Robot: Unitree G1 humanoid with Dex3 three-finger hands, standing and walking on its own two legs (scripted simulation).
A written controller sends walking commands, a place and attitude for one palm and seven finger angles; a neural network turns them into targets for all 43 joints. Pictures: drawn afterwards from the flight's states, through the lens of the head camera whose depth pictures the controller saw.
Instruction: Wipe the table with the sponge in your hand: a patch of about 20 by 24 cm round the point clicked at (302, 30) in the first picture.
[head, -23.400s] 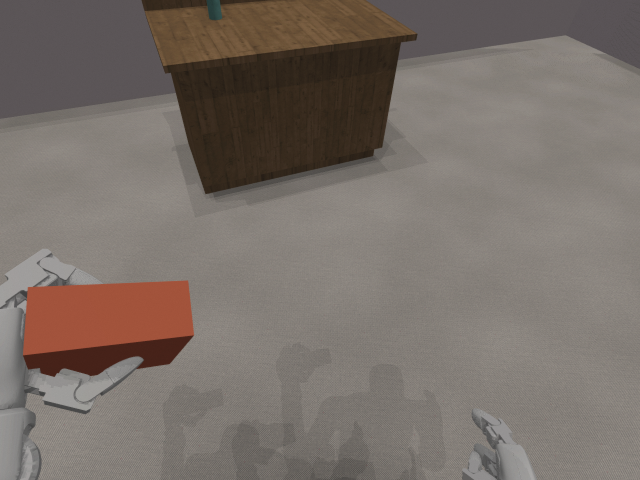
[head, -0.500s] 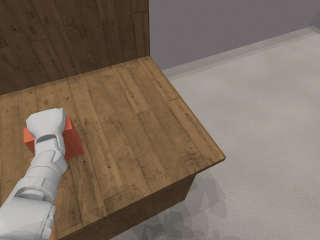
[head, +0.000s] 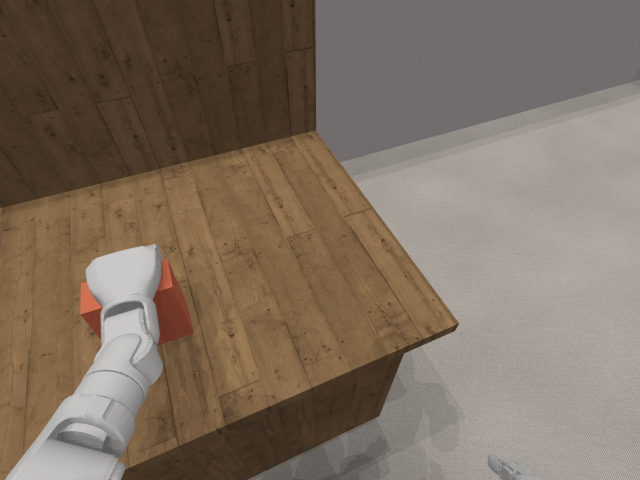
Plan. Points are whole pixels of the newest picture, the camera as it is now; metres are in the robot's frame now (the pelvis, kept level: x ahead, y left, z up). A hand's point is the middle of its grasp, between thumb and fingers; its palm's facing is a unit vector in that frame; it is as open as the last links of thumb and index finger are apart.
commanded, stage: wipe back along the middle lane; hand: left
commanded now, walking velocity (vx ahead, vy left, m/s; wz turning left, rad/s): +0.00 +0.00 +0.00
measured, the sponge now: (146, 317) +0.34 +0.29 -0.04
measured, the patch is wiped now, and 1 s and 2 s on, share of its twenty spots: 0.70 0.70 0.75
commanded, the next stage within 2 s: slide across to the third lane in 1.14 s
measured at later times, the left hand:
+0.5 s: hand (147, 333) +0.30 +0.26 +0.00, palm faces -0.04 -0.01 -1.00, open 9.6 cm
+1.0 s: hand (152, 356) +0.27 +0.24 +0.00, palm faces -0.05 -0.02 -1.00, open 9.6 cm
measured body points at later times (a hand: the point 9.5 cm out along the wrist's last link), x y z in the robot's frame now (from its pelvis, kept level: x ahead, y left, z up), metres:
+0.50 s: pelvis +0.00 -0.01 +0.00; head +0.00 -0.03 +0.45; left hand +0.29 +0.25 +0.06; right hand +0.19 -0.24 -0.10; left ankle +0.02 +0.10 -0.72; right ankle -0.03 -0.13 -0.72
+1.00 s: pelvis -0.01 -0.02 +0.00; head -0.01 -0.05 +0.45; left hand +0.26 +0.24 +0.05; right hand +0.20 -0.25 -0.10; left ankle +0.02 +0.10 -0.72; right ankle -0.03 -0.13 -0.72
